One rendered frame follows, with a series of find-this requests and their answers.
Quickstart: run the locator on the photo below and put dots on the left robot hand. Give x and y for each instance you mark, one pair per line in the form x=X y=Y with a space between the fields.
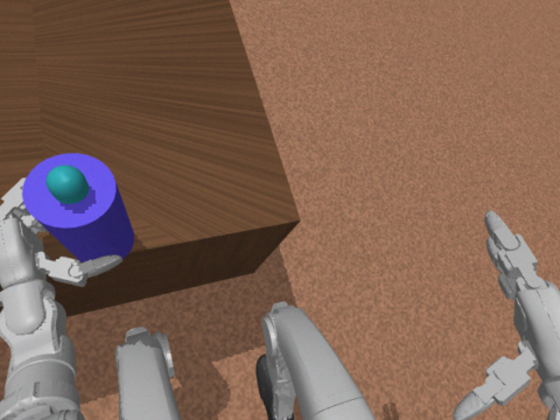
x=22 y=255

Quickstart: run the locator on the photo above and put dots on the right robot hand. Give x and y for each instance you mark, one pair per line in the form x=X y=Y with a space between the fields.
x=536 y=318

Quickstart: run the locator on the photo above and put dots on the bottle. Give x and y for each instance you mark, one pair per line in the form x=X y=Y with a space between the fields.
x=76 y=198

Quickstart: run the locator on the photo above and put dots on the right robot arm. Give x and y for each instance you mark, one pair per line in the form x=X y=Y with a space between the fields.
x=549 y=392

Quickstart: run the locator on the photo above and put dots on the right robot foot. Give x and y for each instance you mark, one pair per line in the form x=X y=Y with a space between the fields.
x=265 y=387

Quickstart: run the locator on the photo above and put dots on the left robot arm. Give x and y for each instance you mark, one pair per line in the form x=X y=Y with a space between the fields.
x=42 y=371

